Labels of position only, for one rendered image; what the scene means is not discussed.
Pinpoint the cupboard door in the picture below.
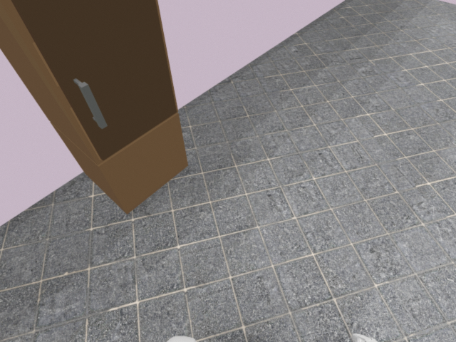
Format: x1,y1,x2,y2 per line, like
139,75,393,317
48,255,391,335
11,0,177,160

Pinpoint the handle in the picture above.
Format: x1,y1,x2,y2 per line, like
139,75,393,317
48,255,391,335
73,78,107,129

